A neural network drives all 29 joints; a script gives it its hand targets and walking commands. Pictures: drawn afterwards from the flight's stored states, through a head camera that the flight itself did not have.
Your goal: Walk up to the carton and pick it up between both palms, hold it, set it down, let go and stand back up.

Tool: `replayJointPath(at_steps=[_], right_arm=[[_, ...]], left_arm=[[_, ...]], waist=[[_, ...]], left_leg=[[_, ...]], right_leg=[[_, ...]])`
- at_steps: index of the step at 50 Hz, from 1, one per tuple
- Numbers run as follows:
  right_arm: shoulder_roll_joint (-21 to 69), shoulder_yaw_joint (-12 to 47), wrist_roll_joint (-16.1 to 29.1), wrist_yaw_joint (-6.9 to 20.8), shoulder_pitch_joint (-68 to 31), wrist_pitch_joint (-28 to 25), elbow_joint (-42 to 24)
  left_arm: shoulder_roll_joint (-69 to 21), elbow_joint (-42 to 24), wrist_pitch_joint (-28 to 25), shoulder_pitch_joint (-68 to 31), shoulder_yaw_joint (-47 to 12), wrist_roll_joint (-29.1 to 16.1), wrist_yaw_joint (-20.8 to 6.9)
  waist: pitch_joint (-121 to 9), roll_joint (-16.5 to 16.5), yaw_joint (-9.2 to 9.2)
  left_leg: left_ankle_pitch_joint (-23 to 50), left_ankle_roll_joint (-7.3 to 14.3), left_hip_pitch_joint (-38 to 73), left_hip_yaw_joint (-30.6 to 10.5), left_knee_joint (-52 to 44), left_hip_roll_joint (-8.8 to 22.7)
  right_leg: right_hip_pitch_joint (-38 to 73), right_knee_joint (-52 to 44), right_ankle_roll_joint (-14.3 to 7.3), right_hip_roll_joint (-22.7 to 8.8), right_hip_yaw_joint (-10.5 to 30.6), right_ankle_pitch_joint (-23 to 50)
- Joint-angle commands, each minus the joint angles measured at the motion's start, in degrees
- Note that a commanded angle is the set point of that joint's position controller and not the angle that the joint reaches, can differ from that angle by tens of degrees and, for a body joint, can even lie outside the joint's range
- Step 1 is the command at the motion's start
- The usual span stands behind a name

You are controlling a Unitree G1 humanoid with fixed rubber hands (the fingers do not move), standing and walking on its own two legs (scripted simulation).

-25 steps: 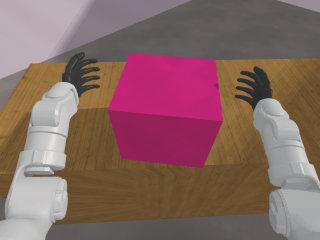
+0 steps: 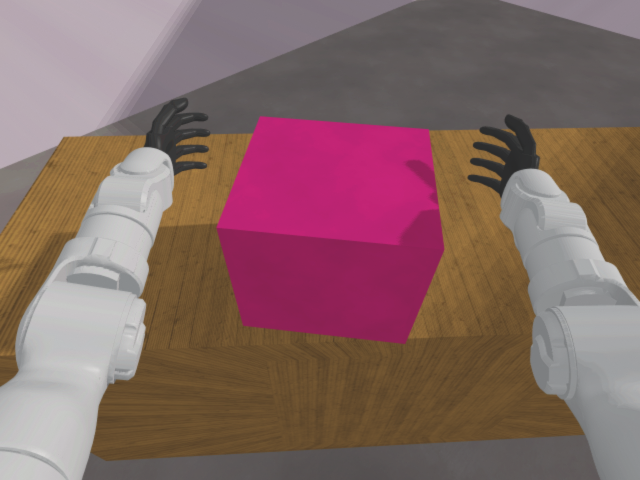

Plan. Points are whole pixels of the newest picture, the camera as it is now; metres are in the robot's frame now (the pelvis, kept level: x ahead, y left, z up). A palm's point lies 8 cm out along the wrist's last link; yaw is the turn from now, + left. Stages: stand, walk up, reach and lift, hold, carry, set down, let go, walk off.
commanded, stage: reach and lift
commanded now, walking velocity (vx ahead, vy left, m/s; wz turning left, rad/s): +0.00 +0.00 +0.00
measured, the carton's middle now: (332, 230) +0.46 +0.00 +0.03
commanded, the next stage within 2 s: none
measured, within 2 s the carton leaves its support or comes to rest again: neither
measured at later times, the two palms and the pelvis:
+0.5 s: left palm (182, 210) +0.43 +0.21 +0.09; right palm (493, 225) +0.42 -0.22 +0.09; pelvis -0.01 +0.01 -0.01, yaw +0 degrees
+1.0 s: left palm (209, 216) +0.43 +0.18 +0.08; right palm (463, 222) +0.43 -0.18 +0.09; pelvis -0.01 +0.01 -0.01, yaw +0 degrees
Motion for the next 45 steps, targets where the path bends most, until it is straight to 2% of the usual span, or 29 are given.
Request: replayJointPath(at_steps=[1,2,3,5,6,10,11,13,14,15,17,20,24,25,26,27,28,29,30,32,33,34,35,37,38,41,42,43,45], right_arm=[[-6.9,3.7,2.4,1.8,-19.4,-6.7,-5.4],[-6.8,3.7,2.3,2.0,-18.1,-7.8,-4.3],[-6.1,4.7,3.1,2.1,-18.5,-8.6,-4.0],[-5.5,5.5,3.2,2.3,-17.3,-10.6,-2.0],[-5.7,5.0,3.6,2.4,-18.9,-12.1,-4.0],[-6.2,5.3,4.2,2.9,-19.6,-15.7,0.2],[-5.2,6.6,5.0,3.0,-19.0,-16.2,-0.2],[-5.6,6.5,4.9,3.0,-20.1,-17.6,1.2],[-6.0,5.9,4.8,3.3,-20.3,-18.4,2.5],[-6.3,6.8,5.5,3.6,-20.6,-19.0,4.1],[-6.7,6.0,5.9,4.0,-21.0,-21.0,4.6],[-8.2,6.6,7.3,4.7,-23.6,-22.6,5.1],[-9.6,6.8,7.2,4.7,-20.7,-23.9,9.4],[-9.2,8.1,7.7,4.6,-21.4,-24.4,7.7],[-9.1,8.2,7.9,4.4,-20.9,-24.5,9.0],[-8.9,8.2,8.0,4.2,-21.3,-24.9,8.0],[-8.6,8.3,8.0,4.3,-20.8,-24.7,10.4],[-7.8,9.2,8.6,4.2,-21.1,-24.9,9.6],[-8.2,8.8,8.1,4.2,-19.7,-24.7,11.8],[-7.9,8.7,8.1,4.1,-21.5,-24.9,10.2],[-7.1,9.2,8.2,4.0,-21.8,-25.0,9.8],[-6.3,9.3,8.1,4.2,-21.2,-24.9,10.3],[-5.8,9.1,7.9,4.0,-21.7,-24.9,9.9],[-3.5,9.0,7.4,3.6,-23.3,-24.8,7.1],[-3.0,8.6,6.6,3.6,-23.1,-24.7,8.0],[-1.0,7.6,5.2,3.4,-23.6,-24.1,7.3],[0.3,7.3,4.9,3.4,-24.8,-24.1,7.1],[0.6,7.0,4.3,3.3,-24.1,-23.8,8.3],[1.7,5.4,2.5,2.6,-23.6,-23.6,8.7]], left_arm=[[5.7,-0.3,-9.7,-21.7,-1.3,-4.1,-0.9],[4.9,1.3,-11.1,-21.3,-1.8,-4.2,-1.0],[5.7,2.7,-12.6,-22.0,-1.2,-4.2,-1.0],[4.6,6.7,-15.5,-20.8,-2.6,-4.8,-1.7],[3.6,6.9,-17.3,-21.8,-4.1,-5.5,-1.7],[3.1,11.9,-21.7,-24.3,-6.0,-6.6,-0.7],[2.3,13.7,-22.4,-23.6,-6.6,-7.0,-0.8],[2.7,16.1,-24.4,-25.3,-7.1,-7.9,-0.3],[1.9,15.6,-25.4,-26.2,-7.9,-8.2,0.1],[2.1,14.6,-26.5,-26.5,-7.6,-8.3,0.8],[1.1,12.6,-28.3,-27.8,-8.8,-9.0,1.9],[1.4,11.9,-29.3,-30.5,-9.4,-9.5,3.1],[0.9,14.3,-29.0,-26.3,-7.5,-7.6,3.2],[0.7,14.5,-29.3,-26.4,-7.7,-8.0,3.0],[0.3,14.7,-29.2,-25.8,-7.3,-7.7,2.7],[0.7,13.1,-29.6,-26.3,-7.3,-7.2,2.6],[0.3,14.0,-29.3,-25.7,-7.1,-6.5,2.6],[-0.2,14.1,-29.5,-25.4,-7.0,-6.5,2.6],[-0.1,16.2,-29.2,-24.1,-6.2,-6.0,2.3],[-0.6,14.9,-29.7,-25.8,-6.4,-6.3,2.7],[-0.4,14.2,-29.9,-26.6,-6.3,-6.4,2.8],[-1.7,14.9,-29.9,-25.9,-7.3,-6.5,2.6],[-1.5,15.1,-30.1,-25.7,-6.6,-6.3,2.7],[-2.7,15.3,-30.7,-27.2,-7.0,-7.4,2.5],[-2.7,15.3,-30.7,-27.3,-6.8,-6.8,2.6],[-4.1,15.5,-30.8,-27.3,-5.9,-5.9,3.2],[-5.1,13.7,-31.2,-29.5,-6.8,-6.3,3.3],[-5.0,15.3,-31.1,-27.9,-5.6,-5.2,3.4],[-5.9,15.9,-30.9,-27.9,-4.8,-4.2,3.6]], waist=[[-26.5,-1.2,-4.14],[-26.1,-0.7,-4.84],[-25.6,-1.0,-3.66],[-24.1,-1.5,-4.01],[-25.7,-1.1,-4.43],[-23.2,0.2,-5.03],[-23.1,-1.0,-4.47],[-24.9,-0.6,-4.42],[-27.0,0.2,-5.22],[-28.3,1.4,-3.90],[-34.8,3.5,-4.57],[-41.0,5.2,-3.93],[-41.6,4.9,-3.85],[-41.7,3.3,-3.13],[-39.7,2.9,-3.34],[-41.0,3.1,-3.64],[-38.2,4.0,-3.70],[-39.2,3.4,-2.27],[-36.1,2.8,-3.16],[-37.3,3.8,-2.81],[-37.9,2.8,-2.56],[-36.9,3.2,-3.09],[-36.5,2.3,-2.62],[-37.1,0.7,-3.14],[-36.4,1.7,-2.83],[-36.7,0.9,-2.86],[-38.1,1.3,-3.96],[-36.2,0.9,-2.90],[-35.4,1.5,-4.09]], left_leg=[[18.6,-1.4,5.4,-0.5,5.2,-1.4],[18.6,-1.6,5.8,-0.9,5.4,-1.4],[18.3,-1.5,4.1,-0.5,5.6,-1.5],[16.3,-1.1,1.7,-0.5,5.7,-1.5],[15.7,-1.3,2.1,-0.6,6.1,-1.3],[11.7,-1.9,0.4,-1.1,7.6,-0.7],[10.7,-1.6,-0.2,-1.1,7.5,-0.4],[8.7,-1.6,-2.8,-1.4,8.5,-0.4],[9.3,-2.0,-1.8,-1.9,9.0,-0.1],[11.2,-2.4,-1.1,-1.8,9.6,-0.1],[14.6,-3.3,1.0,-2.5,11.6,0.5],[19.5,-4.3,2.3,-3.0,13.7,0.9],[25.7,-4.8,4.9,-2.9,15.2,1.1],[26.1,-4.4,3.9,-2.5,15.5,0.9],[26.5,-4.3,3.2,-2.6,15.4,0.6],[26.4,-4.2,2.9,-2.4,15.4,0.4],[25.3,-4.2,1.8,-2.2,15.2,0.4],[26.3,-4.2,1.7,-2.2,15.4,0.5],[24.4,-3.9,0.9,-2.0,14.8,0.3],[24.0,-4.0,0.1,-2.1,14.7,0.3],[23.2,-3.8,-0.5,-1.8,15.0,0.4],[22.6,-3.7,-1.2,-1.9,14.8,0.2],[22.2,-3.7,-2.0,-1.7,14.5,0.1],[18.3,-2.8,-4.5,-1.4,13.8,-0.3],[17.0,-2.7,-5.2,-1.4,14.0,-0.4],[13.7,-2.2,-7.1,-1.3,13.1,-0.5],[13.5,-2.1,-7.3,-1.0,13.4,-0.6],[12.8,-2.0,-7.5,-1.2,12.8,-0.7],[11.7,-2.0,-7.5,-1.1,12.1,-0.8]], right_leg=[[1.8,-0.2,0.5,4.2,-2.5,22.7],[0.8,-0.3,0.3,4.2,-2.9,21.3],[0.8,-0.2,0.3,3.9,-2.5,21.2],[-0.6,0.5,0.5,3.7,-2.5,20.2],[-1.4,0.5,0.3,3.7,-2.7,18.9],[-9.2,1.0,-0.4,3.7,-3.5,10.6],[-9.8,1.2,-0.3,3.6,-3.4,10.3],[-12.3,2.3,-0.4,3.3,-3.3,8.0],[-14.4,2.9,-0.9,3.5,-3.7,7.9],[-15.0,3.1,-1.0,3.4,-3.8,7.8],[-19.5,4.4,-1.3,3.8,-4.3,8.3],[-22.8,5.5,-1.5,4.2,-4.8,8.8],[-23.5,5.4,-1.2,4.7,-4.8,12.1],[-21.7,5.5,-0.6,4.7,-4.7,13.6],[-20.3,5.5,-0.3,4.7,-4.4,15.2],[-19.5,5.3,-0.1,4.6,-4.1,16.0],[-19.7,5.6,0.0,4.4,-4.2,15.5],[-19.9,5.7,-0.3,4.4,-3.8,15.8],[-19.6,5.1,-0.1,4.3,-3.9,14.9],[-20.3,5.6,-0.4,4.1,-3.9,13.9],[-20.4,5.6,-0.4,4.0,-3.8,14.0],[-20.7,5.7,-0.3,4.0,-3.9,14.0],[-19.0,5.6,-0.1,3.8,-3.8,14.7],[-18.4,5.7,0.1,3.3,-3.4,13.7],[-19.0,6.2,-0.1,2.9,-3.2,12.7],[-19.4,6.0,-0.1,2.8,-3.4,10.0],[-19.0,6.4,-0.1,2.7,-3.2,10.5],[-18.8,6.1,-0.2,2.6,-3.0,9.9],[-19.5,5.6,-0.3,2.4,-3.1,8.6]])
